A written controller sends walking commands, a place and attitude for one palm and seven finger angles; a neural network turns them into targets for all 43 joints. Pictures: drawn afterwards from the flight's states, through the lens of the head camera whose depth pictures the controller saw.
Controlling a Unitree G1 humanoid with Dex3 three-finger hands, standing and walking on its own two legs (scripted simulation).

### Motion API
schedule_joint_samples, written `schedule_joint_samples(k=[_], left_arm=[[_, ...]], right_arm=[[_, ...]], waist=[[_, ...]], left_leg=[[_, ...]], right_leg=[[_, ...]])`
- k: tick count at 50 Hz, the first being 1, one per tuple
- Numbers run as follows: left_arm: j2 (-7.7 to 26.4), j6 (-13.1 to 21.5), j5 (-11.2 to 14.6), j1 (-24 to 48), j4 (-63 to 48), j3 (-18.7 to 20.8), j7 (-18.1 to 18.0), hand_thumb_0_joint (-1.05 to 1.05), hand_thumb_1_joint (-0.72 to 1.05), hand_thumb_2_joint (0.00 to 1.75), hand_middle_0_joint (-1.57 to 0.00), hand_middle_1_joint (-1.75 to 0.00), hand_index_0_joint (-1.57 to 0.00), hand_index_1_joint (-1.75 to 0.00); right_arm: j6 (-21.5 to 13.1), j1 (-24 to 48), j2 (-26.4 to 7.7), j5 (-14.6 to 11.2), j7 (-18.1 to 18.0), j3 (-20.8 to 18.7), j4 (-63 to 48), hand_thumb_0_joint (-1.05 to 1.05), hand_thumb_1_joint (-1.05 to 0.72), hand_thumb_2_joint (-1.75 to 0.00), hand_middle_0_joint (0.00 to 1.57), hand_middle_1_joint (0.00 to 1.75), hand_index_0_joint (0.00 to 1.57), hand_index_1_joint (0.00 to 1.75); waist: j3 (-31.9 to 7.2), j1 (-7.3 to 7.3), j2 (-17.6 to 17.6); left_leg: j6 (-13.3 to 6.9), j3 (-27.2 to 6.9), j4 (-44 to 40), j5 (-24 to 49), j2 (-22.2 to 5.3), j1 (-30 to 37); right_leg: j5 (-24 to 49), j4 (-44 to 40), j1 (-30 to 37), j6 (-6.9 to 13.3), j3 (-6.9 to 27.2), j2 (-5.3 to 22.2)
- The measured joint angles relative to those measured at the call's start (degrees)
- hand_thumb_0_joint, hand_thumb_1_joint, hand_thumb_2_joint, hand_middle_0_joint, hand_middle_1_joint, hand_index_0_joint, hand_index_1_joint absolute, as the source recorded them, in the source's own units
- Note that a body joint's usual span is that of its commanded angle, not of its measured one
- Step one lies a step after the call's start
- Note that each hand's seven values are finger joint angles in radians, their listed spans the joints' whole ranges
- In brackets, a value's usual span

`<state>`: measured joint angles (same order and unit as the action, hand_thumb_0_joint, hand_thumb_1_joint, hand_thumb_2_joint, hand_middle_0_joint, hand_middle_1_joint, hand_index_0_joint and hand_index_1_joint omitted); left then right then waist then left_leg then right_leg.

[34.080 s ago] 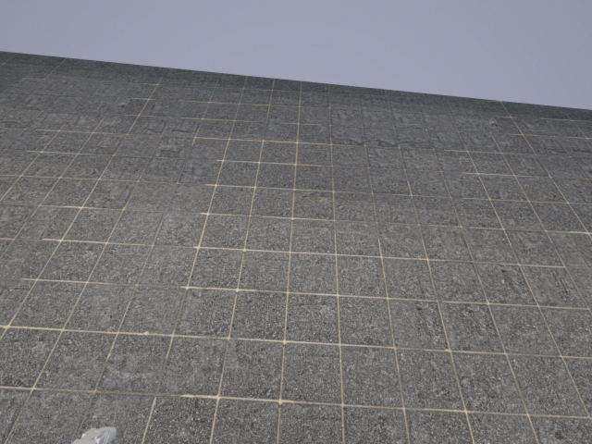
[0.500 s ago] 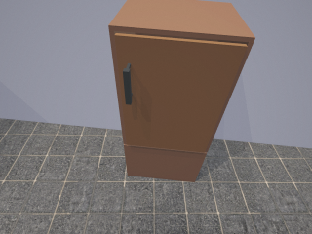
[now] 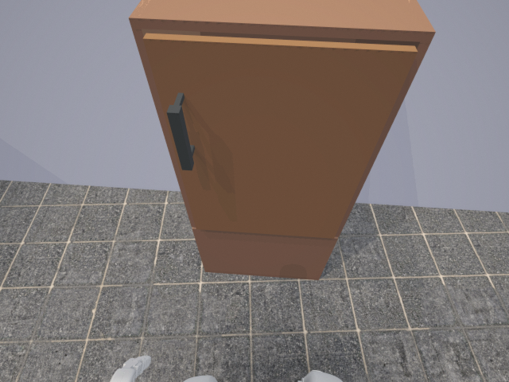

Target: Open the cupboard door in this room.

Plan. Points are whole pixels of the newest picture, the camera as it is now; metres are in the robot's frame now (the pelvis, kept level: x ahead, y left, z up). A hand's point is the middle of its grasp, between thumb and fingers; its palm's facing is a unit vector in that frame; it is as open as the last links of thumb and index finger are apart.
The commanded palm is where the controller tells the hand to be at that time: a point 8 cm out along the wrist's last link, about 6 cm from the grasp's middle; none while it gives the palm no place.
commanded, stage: come to a stop and stand still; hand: left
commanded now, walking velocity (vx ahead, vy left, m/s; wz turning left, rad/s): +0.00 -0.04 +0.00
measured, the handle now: (184, 133) +0.54 +0.15 +0.06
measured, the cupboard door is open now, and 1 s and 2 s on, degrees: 0 0 0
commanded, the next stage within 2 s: look again from close up in 0.82 s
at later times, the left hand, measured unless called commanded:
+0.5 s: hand out of the picture -0.01 +0.17 -0.16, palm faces -0.01 -0.98 -0.21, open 7.4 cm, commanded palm none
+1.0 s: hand out of the picture -0.04 +0.13 -0.16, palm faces +0.00 -0.99 -0.14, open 7.4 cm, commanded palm none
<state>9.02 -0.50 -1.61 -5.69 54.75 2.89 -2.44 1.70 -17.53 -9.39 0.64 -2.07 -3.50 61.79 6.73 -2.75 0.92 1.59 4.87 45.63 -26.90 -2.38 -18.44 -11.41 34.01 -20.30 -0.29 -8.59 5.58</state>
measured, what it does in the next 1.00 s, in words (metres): steps on the spot: left foot, then right foot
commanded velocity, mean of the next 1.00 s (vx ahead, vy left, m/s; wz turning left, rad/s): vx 0.01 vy -0.03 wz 0.00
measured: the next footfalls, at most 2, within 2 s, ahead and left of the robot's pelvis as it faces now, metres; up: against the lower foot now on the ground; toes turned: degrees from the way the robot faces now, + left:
left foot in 0.04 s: +0.05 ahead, +0.10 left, +0.00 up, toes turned +4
right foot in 0.36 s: +0.01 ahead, -0.10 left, +0.00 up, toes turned +3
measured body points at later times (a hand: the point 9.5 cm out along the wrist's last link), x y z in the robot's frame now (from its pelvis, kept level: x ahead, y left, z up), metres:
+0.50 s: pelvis -0.01 -0.01 +0.02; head +0.00 -0.01 +0.47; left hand -0.01 +0.22 -0.14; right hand +0.02 -0.24 -0.14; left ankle +0.01 +0.10 -0.72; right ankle -0.03 -0.11 -0.72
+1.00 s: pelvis -0.02 -0.02 +0.01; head -0.01 -0.02 +0.46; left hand -0.04 +0.18 -0.15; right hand -0.07 -0.21 -0.15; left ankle +0.02 +0.10 -0.72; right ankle -0.03 -0.11 -0.72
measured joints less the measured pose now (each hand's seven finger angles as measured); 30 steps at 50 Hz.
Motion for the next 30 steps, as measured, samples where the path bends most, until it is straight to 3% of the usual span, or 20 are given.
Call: schedule_joint_samples(k=[2,6,9,15,19,22,30], left_arm=[[-0.43,-1.05,0.1,-0.05,-0.28,-0.05,0.3,0.01,0.91,0.9,-0.2,-0.3,-0.19,-0.3],[-0.68,-3.07,0.51,-1.44,0.07,0.57,0.6,0.0,0.91,0.9,-0.2,-0.3,-0.2,-0.3],[-0.04,-2.44,0.16,-3.31,0.66,0.63,1.08,0.0,0.92,0.9,-0.2,-0.3,-0.2,-0.3],[1.11,-2.24,0.35,-8.42,3.3,0.06,1.26,0.0,0.92,0.9,-0.2,-0.3,-0.19,-0.3],[1.56,-1.8,0.36,-10.64,4.73,-0.34,1.05,0.0,0.91,0.9,-0.2,-0.3,-0.19,-0.3],[0.59,-1.01,0.33,-11.75,5.92,-1.09,0.7,0.01,0.91,0.9,-0.2,-0.3,-0.19,-0.3],[-1.86,0.27,0.71,-13.45,8.68,-3.02,0.52,0.01,0.91,0.9,-0.2,-0.3,-0.19,-0.3]], right_arm=[[-0.44,1.6,-0.31,0.22,0.36,-0.12,-2.04,0.0,-0.91,-0.9,0.19,0.3,0.19,0.3],[-1.24,3.25,0.7,1.21,0.56,0.29,-4.58,0.0,-0.91,-0.9,0.19,0.3,0.19,0.3],[-1.64,3.98,1.66,1.39,0.16,1.12,-4.44,0.0,-0.91,-0.9,0.19,0.3,0.19,0.3],[-1.94,5.42,0.88,1.24,-0.16,1.14,-3.88,0.01,-0.93,-0.9,0.2,0.3,0.2,0.3],[-1.77,5.78,0.75,0.61,-0.02,1.2,-3.28,0.0,-0.92,-0.9,0.2,0.3,0.2,0.3],[-1.06,5.89,0.12,0.16,-0.02,1.03,-1.85,0.0,-0.92,-0.9,0.2,0.3,0.2,0.3],[-0.49,3.55,0.54,0.02,0.58,2.12,2.78,0.0,-0.92,-0.9,0.19,0.3,0.2,0.3]], waist=[[-0.39,0.2,-0.79],[-2.31,0.61,-2.64],[-3.81,1.53,-3.04],[-5.08,2.2,-1.97],[-4.74,2.39,-1.95],[-4.3,2.16,-0.29],[-5.29,2.2,-0.53]], left_leg=[[-0.22,1.09,-5.92,5.38,-0.05,0.77],[-4.58,2.55,-8.19,8.21,0.89,0.82],[-4.95,2.6,-14.16,11.09,1.7,2.88],[-4.65,3.22,-20.37,14.02,1.56,5.97],[-3.66,3.98,-18.24,13.14,1.26,5.12],[-3.03,3.5,-17.98,13.41,0.1,5.32],[-1.83,3.11,-21.75,15.85,-0.36,7.55]], right_leg=[[-0.34,1.5,-1.02,-0.65,0.52,0.17],[-9.95,11.23,-4.73,-0.75,5.65,-1.39],[-9.87,16.1,-4.21,-1.14,7.79,-2.73],[-11.74,4.3,4.94,-1.9,6.12,-3.33],[-4.63,-6.72,10.38,-0.63,5.9,-3.45],[-5.1,-7.2,10.97,0.5,5.4,-4.63],[-3.61,-9.63,12.65,1.45,4.97,-5.42]])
